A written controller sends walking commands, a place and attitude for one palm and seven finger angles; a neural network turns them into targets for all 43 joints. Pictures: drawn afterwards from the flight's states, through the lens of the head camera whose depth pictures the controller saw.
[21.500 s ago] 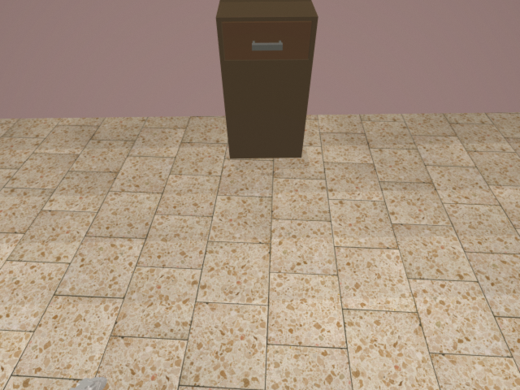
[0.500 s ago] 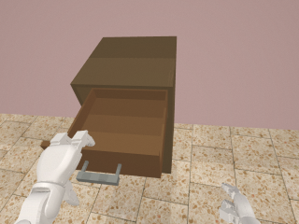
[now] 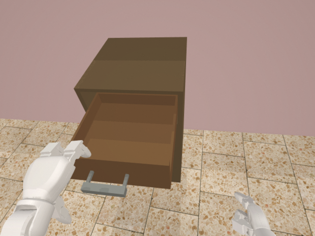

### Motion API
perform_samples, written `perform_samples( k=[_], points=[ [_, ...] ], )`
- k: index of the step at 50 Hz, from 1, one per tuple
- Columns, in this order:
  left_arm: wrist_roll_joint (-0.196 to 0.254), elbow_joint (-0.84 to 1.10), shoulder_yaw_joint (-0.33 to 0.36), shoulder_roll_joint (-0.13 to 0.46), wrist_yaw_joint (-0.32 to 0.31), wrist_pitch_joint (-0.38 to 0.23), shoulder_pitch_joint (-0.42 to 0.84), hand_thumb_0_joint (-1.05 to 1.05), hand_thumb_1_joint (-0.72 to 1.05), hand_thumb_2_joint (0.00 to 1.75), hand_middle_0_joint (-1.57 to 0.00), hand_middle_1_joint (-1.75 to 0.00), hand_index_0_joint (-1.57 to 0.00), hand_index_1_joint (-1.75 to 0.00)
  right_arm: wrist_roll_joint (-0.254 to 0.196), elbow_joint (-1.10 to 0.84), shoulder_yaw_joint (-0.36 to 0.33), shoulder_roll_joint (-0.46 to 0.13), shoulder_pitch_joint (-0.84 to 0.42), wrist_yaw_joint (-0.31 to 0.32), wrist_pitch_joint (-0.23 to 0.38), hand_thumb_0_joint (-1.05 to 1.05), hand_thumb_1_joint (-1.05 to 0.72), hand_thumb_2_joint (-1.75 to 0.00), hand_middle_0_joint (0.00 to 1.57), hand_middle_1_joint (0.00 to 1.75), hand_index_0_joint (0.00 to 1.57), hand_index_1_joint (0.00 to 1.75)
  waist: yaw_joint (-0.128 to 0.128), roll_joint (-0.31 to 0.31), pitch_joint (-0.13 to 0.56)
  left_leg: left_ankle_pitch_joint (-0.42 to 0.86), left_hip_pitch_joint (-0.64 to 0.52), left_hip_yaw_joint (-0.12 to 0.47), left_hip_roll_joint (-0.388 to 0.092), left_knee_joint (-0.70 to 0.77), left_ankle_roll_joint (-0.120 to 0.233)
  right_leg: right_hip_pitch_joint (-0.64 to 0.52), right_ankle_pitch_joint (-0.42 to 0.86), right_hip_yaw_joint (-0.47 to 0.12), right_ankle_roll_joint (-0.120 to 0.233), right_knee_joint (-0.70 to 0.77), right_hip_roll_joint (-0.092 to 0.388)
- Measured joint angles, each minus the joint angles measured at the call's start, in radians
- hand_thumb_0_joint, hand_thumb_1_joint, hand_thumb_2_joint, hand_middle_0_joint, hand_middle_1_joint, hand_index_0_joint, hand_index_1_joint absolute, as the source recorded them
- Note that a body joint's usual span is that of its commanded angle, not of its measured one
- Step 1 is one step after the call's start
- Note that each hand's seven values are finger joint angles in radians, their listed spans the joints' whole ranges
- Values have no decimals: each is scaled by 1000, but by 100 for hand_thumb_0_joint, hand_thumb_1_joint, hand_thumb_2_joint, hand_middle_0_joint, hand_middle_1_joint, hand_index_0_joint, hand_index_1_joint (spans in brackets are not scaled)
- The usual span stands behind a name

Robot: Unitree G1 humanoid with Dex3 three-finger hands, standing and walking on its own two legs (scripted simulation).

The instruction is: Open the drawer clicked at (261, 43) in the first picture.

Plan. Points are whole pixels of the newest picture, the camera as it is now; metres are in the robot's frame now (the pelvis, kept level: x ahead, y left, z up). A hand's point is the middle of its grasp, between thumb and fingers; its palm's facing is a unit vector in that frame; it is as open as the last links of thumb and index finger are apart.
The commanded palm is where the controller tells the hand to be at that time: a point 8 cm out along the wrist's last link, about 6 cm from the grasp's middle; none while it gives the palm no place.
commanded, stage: draw the hand back to the body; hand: left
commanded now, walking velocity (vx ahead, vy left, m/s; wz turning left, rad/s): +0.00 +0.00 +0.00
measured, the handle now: (106, 182) +0.27 +0.21 -0.08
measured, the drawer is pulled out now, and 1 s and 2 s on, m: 0.29 0.29 0.29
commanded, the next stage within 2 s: step back with the hand held close in 1.18 s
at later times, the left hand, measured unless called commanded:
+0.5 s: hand (66, 163) +0.21 +0.21 +0.15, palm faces +0.33 -0.88 -0.35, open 12.7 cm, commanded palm +0.16 +0.26 +0.17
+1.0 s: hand (51, 166) +0.19 +0.22 +0.17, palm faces +0.41 -0.81 -0.42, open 8.5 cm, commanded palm +0.14 +0.27 +0.19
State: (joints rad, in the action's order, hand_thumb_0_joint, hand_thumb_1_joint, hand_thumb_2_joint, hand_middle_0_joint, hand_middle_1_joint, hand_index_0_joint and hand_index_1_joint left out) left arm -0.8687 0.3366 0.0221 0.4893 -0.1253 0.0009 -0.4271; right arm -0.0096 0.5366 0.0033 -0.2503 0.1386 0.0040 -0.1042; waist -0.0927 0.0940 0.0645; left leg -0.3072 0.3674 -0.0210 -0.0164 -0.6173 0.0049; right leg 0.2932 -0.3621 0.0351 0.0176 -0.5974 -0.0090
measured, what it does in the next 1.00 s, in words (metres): stands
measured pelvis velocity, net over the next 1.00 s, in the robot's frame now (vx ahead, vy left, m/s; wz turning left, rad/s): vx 0.02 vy -0.02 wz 0.02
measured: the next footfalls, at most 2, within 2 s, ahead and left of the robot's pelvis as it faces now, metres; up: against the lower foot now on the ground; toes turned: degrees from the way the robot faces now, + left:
none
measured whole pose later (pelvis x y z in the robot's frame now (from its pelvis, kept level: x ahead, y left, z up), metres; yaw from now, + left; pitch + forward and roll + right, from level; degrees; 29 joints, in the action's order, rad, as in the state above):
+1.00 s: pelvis +0.02 -0.02 +0.01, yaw +1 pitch -2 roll +0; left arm 0.07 0.47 0.28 0.33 -0.12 -0.09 -0.56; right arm -0.02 0.61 0.00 -0.22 0.16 0.08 0.10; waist -0.06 0.08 0.00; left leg -0.25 0.14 0.00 -0.02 -0.43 -0.02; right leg 0.05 -0.30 0.06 0.04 -0.39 -0.02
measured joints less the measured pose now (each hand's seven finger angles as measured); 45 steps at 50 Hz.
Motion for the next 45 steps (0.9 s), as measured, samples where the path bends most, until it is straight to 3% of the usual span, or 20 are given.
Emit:
perform_samples(
  k=[10,12,13,14,16,19,23,28,45],
  points=[
    [26,86,51,29,-1,0,-82,0,-49,30,-32,-120,-32,-120,-5,-22,2,-1,-3,-9,-11,1,-91,-90,20,30,20,30,-5,6,6,-10,-2,-1,2,-7,6,-9,-1,-1,-8,8,2],
    [361,84,78,-29,4,-22,-76,0,-48,30,-32,-120,-32,-119,-16,-24,4,4,-2,8,33,1,-91,-90,20,30,20,30,7,11,-32,-8,-40,2,7,3,9,-49,0,2,-9,19,6],
    [505,80,92,-71,2,-30,-76,0,-48,30,-32,-119,-32,-119,-18,-25,9,11,3,22,62,1,-91,-90,20,30,20,30,14,9,-46,-6,-61,1,10,13,9,-69,0,1,-10,26,9],
    [614,80,101,-110,0,-34,-78,0,-47,31,-32,-119,-32,-118,-19,-26,16,19,13,35,90,1,-91,-90,20,30,20,30,20,3,-56,-3,-81,0,13,26,10,-87,1,1,-11,34,12],
    [753,90,107,-168,-9,-41,-78,0,-44,32,-32,-117,-31,-117,-17,-21,30,35,37,58,142,1,-91,-90,20,30,20,30,28,-15,-64,5,-116,1,18,54,8,-118,4,2,-11,54,16],
    [845,111,106,-205,-20,-60,-75,0,-38,34,-31,-113,-31,-113,-9,2,48,51,67,73,199,1,-91,-90,20,30,20,30,36,-39,-62,15,-153,6,20,87,4,-156,9,7,-8,84,17],
    [893,135,128,-200,-15,-79,-78,-1,-28,39,-30,-106,-30,-106,-3,38,53,59,74,68,232,1,-91,-90,20,30,20,30,47,-51,-63,24,-185,9,15,118,-2,-191,22,10,-3,122,11],
    [920,136,184,-170,-1,-88,-96,0,-12,46,-29,-96,-28,-96,-3,64,36,51,64,61,231,1,-90,-90,20,30,20,30,54,-44,-68,35,-202,7,6,147,-7,-210,40,7,1,161,2],
    [940,142,253,-156,8,-85,-137,0,46,71,-24,-58,-24,-58,-10,79,-7,24,26,73,209,1,-91,-90,20,30,20,30,33,-20,-63,54,-225,19,-4,187,-21,-238,57,18,14,204,-11]
  ],
)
